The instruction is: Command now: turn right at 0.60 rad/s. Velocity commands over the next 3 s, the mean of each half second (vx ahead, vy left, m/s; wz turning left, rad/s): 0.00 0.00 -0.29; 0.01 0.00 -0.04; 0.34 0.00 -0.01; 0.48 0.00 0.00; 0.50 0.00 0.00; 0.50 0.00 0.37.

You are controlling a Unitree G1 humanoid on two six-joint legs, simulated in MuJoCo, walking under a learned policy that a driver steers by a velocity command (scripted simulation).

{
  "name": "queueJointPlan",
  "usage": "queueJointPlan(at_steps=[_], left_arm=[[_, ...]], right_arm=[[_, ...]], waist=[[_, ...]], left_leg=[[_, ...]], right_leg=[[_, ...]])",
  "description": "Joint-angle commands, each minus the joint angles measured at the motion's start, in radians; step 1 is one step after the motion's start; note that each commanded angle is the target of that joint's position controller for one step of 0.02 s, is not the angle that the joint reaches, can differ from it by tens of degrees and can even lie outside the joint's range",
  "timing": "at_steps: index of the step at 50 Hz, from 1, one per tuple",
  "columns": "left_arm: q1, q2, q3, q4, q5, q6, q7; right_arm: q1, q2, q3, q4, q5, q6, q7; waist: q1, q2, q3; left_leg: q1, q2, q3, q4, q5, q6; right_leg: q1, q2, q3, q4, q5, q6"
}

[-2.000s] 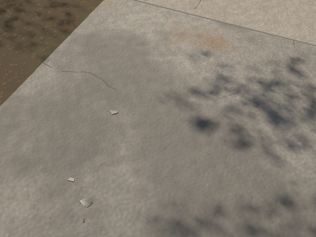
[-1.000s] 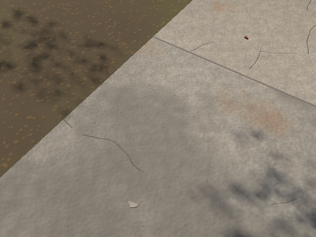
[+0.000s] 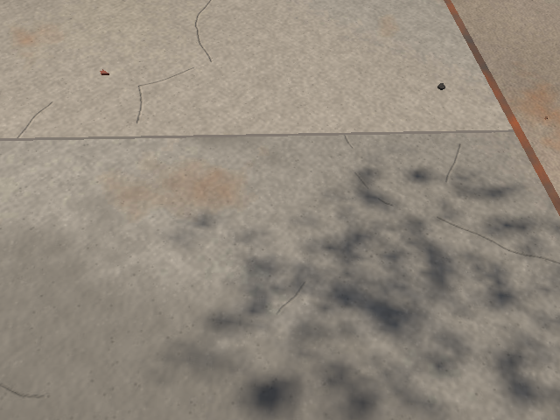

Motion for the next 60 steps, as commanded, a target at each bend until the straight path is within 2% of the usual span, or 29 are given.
queueJointPlan(at_steps=[1, 6, 9, 11, 13, 14, 15, 16, 17, 18, 19, 21, 23, 27, 29, 30, 31, 32, 33, 35, 47, 48, 50, 52, 53, 54, 57, 59, 60], left_arm=[[0.068, 0.109, 0.033, -0.032, -0.002, 0.007, -0.022], [-0.018, 0.06, 0.008, -0.057, -0.009, 0.014, -0.024], [-0.027, 0.034, -0.012, -0.057, -0.013, 0.015, -0.018], [-0.027, 0.037, -0.018, -0.056, -0.02, 0.012, -0.01], [0.015, 0.025, -0.026, -0.036, -0.02, 0.001, -0.003], [0.035, 0.025, -0.032, -0.025, -0.01, -0.01, 0.003], [0.035, 0.068, -0.03, -0.026, 0.01, -0.025, 0.009], [-0.004, 0.171, -0.016, -0.052, 0.008, -0.034, 0.012], [0.013, 0.12, -0.025, -0.033, 0.0, -0.043, 0.018], [-0.023, 0.075, -0.042, -0.031, 0.002, -0.049, 0.018], [-0.063, 0.048, -0.054, -0.025, 0.002, -0.051, 0.022], [-0.077, 0.048, -0.059, -0.009, -0.002, -0.055, 0.035], [-0.061, 0.042, -0.063, 0.01, -0.006, -0.057, 0.036], [-0.064, 0.042, -0.065, 0.048, -0.004, -0.055, 0.038], [-0.081, 0.043, -0.064, 0.063, -0.013, -0.055, 0.04], [-0.065, 0.027, -0.068, 0.072, -0.012, -0.058, 0.039], [-0.021, 0.025, -0.064, 0.086, -0.012, -0.059, 0.034], [-0.032, 0.02, -0.064, 0.111, -0.011, -0.055, 0.033], [-0.045, 0.03, -0.061, 0.127, -0.01, -0.052, 0.035], [-0.043, 0.035, -0.057, 0.153, -0.012, -0.053, 0.034], [0.01, 0.009, -0.067, 0.307, -0.013, -0.058, 0.045], [0.025, 0.007, -0.068, 0.319, -0.012, -0.057, 0.045], [0.033, 0.023, -0.06, 0.319, -0.005, -0.05, 0.043], [-0.002, -0.004, -0.063, 0.295, 0.007, -0.05, 0.033], [-0.011, -0.036, -0.071, 0.283, 0.013, -0.057, 0.026], [-0.024, -0.038, -0.072, 0.272, 0.019, -0.066, 0.021], [0.008, -0.022, -0.064, 0.263, 0.006, -0.095, 0.005], [0.127, -0.05, -0.063, 0.302, -0.002, -0.109, 0.006], [0.214, -0.048, -0.057, 0.341, -0.003, -0.112, 0.013]], right_arm=[[-0.084, -0.121, -0.028, -0.09, -0.004, -0.015, -0.006], [0.053, -0.147, -0.042, -0.043, 0.0, -0.023, -0.002], [0.033, -0.159, -0.045, -0.035, -0.003, -0.024, 0.014], [0.037, -0.175, -0.05, -0.02, -0.006, -0.019, 0.025], [0.028, -0.182, -0.051, -0.006, 0.003, -0.01, 0.031], [0.032, -0.175, -0.048, 0.004, 0.01, -0.007, 0.032], [0.063, -0.14, -0.039, 0.007, 0.009, -0.009, 0.035], [0.095, -0.05, -0.014, -0.031, 0.004, -0.012, 0.043], [0.026, -0.085, -0.017, -0.014, 0.011, 0.009, 0.027], [0.022, -0.107, -0.024, -0.01, 0.019, 0.021, 0.028], [0.02, -0.106, -0.027, 0.006, 0.02, 0.024, 0.031], [0.061, -0.113, -0.033, 0.038, 0.006, 0.024, 0.034], [0.088, -0.092, -0.026, 0.068, 0.004, 0.022, 0.034], [0.078, -0.068, -0.015, 0.097, 0.014, 0.021, 0.02], [0.107, -0.064, -0.009, 0.126, 0.006, 0.01, 0.012], [0.109, -0.09, -0.01, 0.132, -0.004, -0.002, 0.01], [0.081, -0.139, -0.018, 0.135, -0.002, -0.011, 0.012], [0.061, -0.127, -0.02, 0.151, 0.01, -0.014, 0.021], [0.064, -0.095, -0.011, 0.16, 0.009, -0.02, 0.026], [0.069, -0.09, -0.008, 0.185, 0.006, -0.026, 0.021], [0.082, -0.069, 0.004, 0.297, 0.009, -0.028, 0.007], [0.094, -0.07, 0.003, 0.307, 0.008, -0.027, 0.008], [0.112, -0.11, -0.014, 0.313, 0.005, -0.015, 0.01], [0.161, -0.126, -0.024, 0.323, 0.005, -0.007, 0.014], [0.187, -0.136, -0.032, 0.336, 0.004, -0.008, 0.013], [0.193, -0.129, -0.035, 0.341, 0.002, -0.013, 0.013], [0.137, -0.129, -0.043, 0.326, -0.002, -0.035, 0.02], [0.063, -0.125, -0.047, 0.309, 0.012, -0.039, 0.025], [0.045, -0.11, -0.046, 0.301, 0.008, -0.04, 0.027]], waist=[[0.026, 0.209, -0.047], [-0.051, 0.203, -0.074], [-0.051, 0.233, -0.086], [-0.055, 0.258, -0.093], [-0.021, 0.239, -0.095], [0.001, 0.204, -0.091], [-0.013, 0.105, -0.121], [-0.062, -0.152, -0.122], [0.015, -0.147, -0.111], [-0.011, -0.1, -0.067], [-0.024, -0.085, -0.042], [-0.041, -0.108, -0.043], [-0.038, -0.078, -0.076], [-0.026, -0.077, -0.069], [-0.052, -0.037, -0.071], [-0.043, -0.004, -0.079], [0.005, 0.061, -0.05], [-0.007, 0.111, -0.02], [-0.023, 0.108, -0.011], [-0.023, 0.127, -0.022], [-0.027, 0.064, -0.007], [-0.029, 0.068, -0.029], [-0.037, 0.104, 0.001], [-0.062, 0.165, 0.082], [-0.065, 0.216, 0.097], [-0.066, 0.22, 0.109], [-0.024, 0.186, 0.074], [0.046, 0.18, 0.071], [0.076, 0.138, 0.072]], left_leg=[[0.057, 0.232, -0.142, -0.172, 0.301, 0.139], [0.204, 0.27, -0.125, -0.12, 0.433, 0.178], [0.16, 0.266, -0.095, -0.093, 0.443, 0.173], [0.136, 0.266, -0.095, -0.067, 0.488, 0.174], [0.103, 0.25, -0.082, -0.014, 0.503, 0.148], [0.05, 0.235, -0.065, 0.019, 0.452, 0.103], [-0.047, 0.2, -0.036, 0.08, 0.293, 0.037], [-0.189, 0.068, 0.065, 0.178, -0.123, -0.034], [-0.108, 0.061, -0.001, 0.254, -0.327, -0.04], [-0.112, 0.058, -0.024, 0.302, -0.312, -0.038], [-0.118, 0.058, -0.035, 0.306, -0.269, -0.038], [-0.107, 0.048, -0.023, 0.3, -0.2, -0.046], [-0.077, 0.036, -0.014, 0.273, -0.194, -0.057], [-0.005, 0.026, 0.003, 0.087, -0.131, -0.06], [0.125, 0.046, -0.014, -0.096, 0.098, -0.052], [0.187, 0.105, -0.079, -0.116, 0.169, -0.045], [0.155, 0.144, -0.12, -0.086, 0.223, -0.029], [0.058, 0.133, -0.113, -0.087, 0.161, -0.016], [0.028, 0.125, -0.108, -0.111, 0.121, -0.018], [0.03, 0.115, -0.104, -0.133, 0.115, -0.021], [0.07, 0.116, -0.112, -0.152, 0.07, 0.002], [0.077, 0.107, -0.111, -0.16, -0.034, 0.008], [0.042, 0.098, -0.145, -0.166, -0.375, 0.049], [0.031, 0.179, -0.282, -0.249, -0.593, 0.112], [0.044, 0.254, -0.374, -0.309, -0.629, 0.151], [0.025, 0.31, -0.427, -0.347, -0.59, 0.18], [0.02, 0.288, -0.352, -0.336, -0.434, 0.171], [-0.137, 0.208, -0.229, -0.255, -0.409, 0.132], [-0.228, 0.158, -0.18, -0.162, -0.409, 0.117]], right_leg=[[-0.07, -0.05, -0.034, 0.23, 0.03, 0.035], [-0.081, -0.062, -0.048, 0.057, -0.008, 0.062], [0.051, -0.077, -0.09, -0.132, -0.043, 0.042], [0.13, -0.072, -0.132, -0.24, -0.045, 0.026], [0.234, -0.07, -0.159, -0.447, 0.089, 0.003], [0.327, -0.082, -0.143, -0.627, 0.251, -0.01], [0.45, -0.186, 0.002, -0.694, 0.311, -0.029], [0.488, -0.441, 0.286, -0.683, 0.601, -0.112], [0.331, -0.485, 0.269, -0.66, 0.637, -0.223], [0.312, -0.443, 0.227, -0.672, 0.596, -0.235], [0.298, -0.397, 0.176, -0.681, 0.552, -0.21], [0.325, -0.33, 0.101, -0.657, 0.646, -0.172], [0.354, -0.313, 0.066, -0.627, 0.714, -0.17], [0.331, -0.304, 0.085, -0.606, 0.587, -0.164], [0.261, -0.281, 0.089, -0.597, 0.445, -0.115], [0.214, -0.26, 0.092, -0.599, 0.352, -0.082], [0.203, -0.203, 0.056, -0.62, 0.276, -0.066], [0.266, -0.176, 0.025, -0.636, 0.26, -0.058], [0.306, -0.18, 0.024, -0.617, 0.28, -0.055], [0.334, -0.19, 0.023, -0.599, 0.333, -0.058], [0.291, -0.193, 0.014, -0.636, 0.314, -0.036], [0.293, -0.18, 0.004, -0.631, 0.229, -0.039], [0.209, -0.125, -0.037, -0.549, -0.057, -0.062], [0.057, -0.093, -0.077, -0.429, -0.135, -0.07], [0.024, -0.084, -0.138, -0.327, -0.048, -0.061], [0.016, -0.119, -0.148, -0.249, 0.016, -0.058], [0.056, -0.149, -0.144, -0.26, -0.017, -0.07], [0.308, -0.111, -0.2, -0.457, 0.1, -0.086], [0.446, -0.077, -0.209, -0.53, 0.115, -0.084]])
Next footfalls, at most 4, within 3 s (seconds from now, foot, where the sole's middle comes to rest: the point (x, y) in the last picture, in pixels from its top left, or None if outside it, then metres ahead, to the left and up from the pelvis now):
0.30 right None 0.01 -0.12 -0.78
0.60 left None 0.02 0.10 -0.78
1.66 left None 0.40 0.00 -0.78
2.22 right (351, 332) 0.69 -0.19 -0.78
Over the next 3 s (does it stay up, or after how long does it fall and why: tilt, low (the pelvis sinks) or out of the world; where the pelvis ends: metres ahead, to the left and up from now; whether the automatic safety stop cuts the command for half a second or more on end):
stays up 0.97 -0.09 0.00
